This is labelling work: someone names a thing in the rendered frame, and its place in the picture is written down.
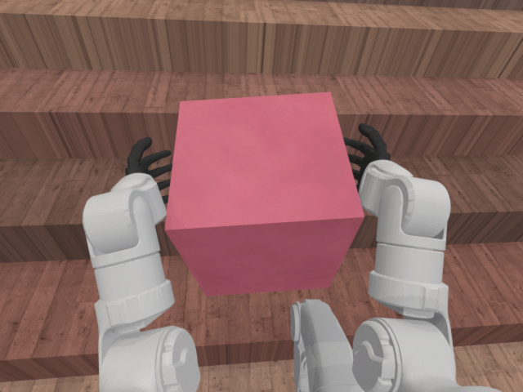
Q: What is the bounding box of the left robot forearm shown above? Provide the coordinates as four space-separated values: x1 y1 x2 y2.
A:
83 173 175 392

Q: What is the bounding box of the right robot upper arm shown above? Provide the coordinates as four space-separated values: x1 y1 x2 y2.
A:
352 317 502 392

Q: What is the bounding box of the left robot hand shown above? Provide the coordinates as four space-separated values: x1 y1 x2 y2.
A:
125 137 172 204

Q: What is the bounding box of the right robot forearm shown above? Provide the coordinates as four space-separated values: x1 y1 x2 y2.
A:
359 160 456 371

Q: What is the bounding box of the right robot hand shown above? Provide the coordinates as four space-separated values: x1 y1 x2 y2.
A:
343 123 391 193

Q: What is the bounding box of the carton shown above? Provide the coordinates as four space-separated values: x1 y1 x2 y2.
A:
164 92 364 296

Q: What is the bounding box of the robot right shin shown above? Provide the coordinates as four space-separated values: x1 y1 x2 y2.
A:
294 304 330 392

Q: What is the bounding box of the left robot upper arm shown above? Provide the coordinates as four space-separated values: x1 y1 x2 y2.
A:
101 326 200 392

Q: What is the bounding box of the robot right thigh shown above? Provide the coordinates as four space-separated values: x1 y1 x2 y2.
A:
290 299 364 392

